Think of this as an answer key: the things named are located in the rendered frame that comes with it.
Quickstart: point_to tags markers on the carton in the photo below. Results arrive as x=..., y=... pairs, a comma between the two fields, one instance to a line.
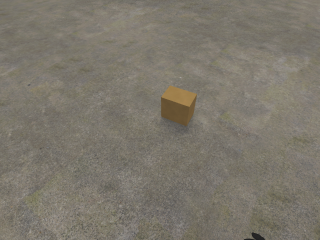
x=178, y=105

